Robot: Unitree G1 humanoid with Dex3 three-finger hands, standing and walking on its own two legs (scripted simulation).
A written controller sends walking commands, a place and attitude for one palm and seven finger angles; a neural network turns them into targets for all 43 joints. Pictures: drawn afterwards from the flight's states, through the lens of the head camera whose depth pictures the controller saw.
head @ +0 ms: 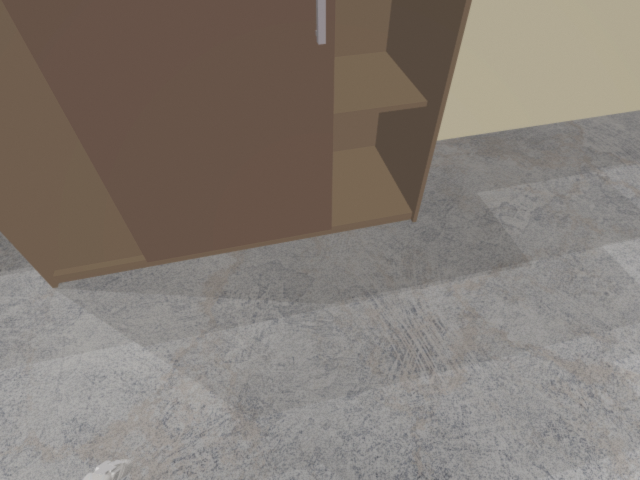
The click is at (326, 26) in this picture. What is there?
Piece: wardrobe's sliding door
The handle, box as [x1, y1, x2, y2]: [316, 0, 325, 44]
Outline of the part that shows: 325,0 316,0 316,35 318,44 325,43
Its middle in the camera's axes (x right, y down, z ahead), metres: -0.01 -0.60 +0.94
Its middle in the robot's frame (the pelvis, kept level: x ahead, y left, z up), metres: +1.14 +0.06 +0.17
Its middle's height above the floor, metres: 0.94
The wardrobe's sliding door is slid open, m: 0.37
